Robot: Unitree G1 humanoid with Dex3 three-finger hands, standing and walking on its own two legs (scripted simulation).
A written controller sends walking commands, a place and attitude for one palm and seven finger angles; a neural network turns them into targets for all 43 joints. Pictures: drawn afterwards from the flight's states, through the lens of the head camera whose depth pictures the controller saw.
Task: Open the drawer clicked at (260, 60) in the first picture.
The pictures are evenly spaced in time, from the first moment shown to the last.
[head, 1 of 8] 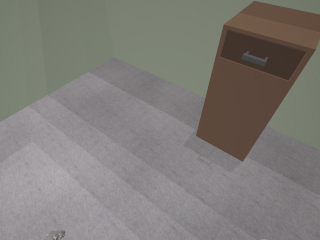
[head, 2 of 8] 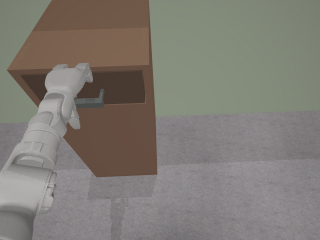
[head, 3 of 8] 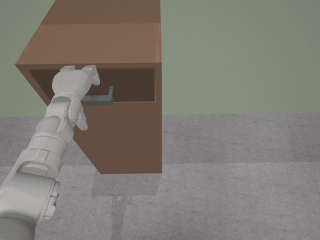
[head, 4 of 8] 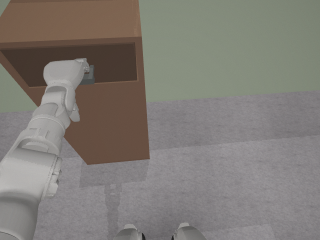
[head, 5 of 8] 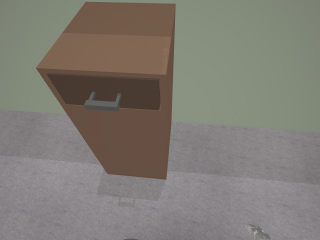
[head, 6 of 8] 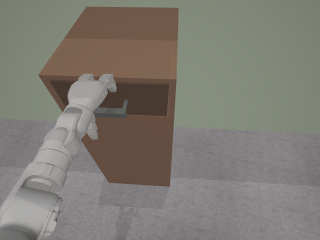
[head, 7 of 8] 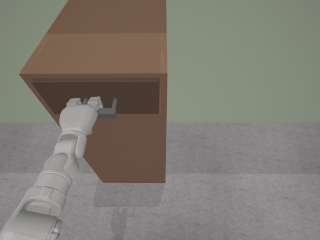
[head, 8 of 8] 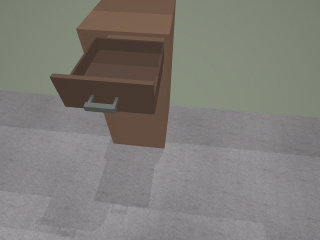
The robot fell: no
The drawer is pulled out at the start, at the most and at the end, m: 0.00 0.30 0.30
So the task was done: yes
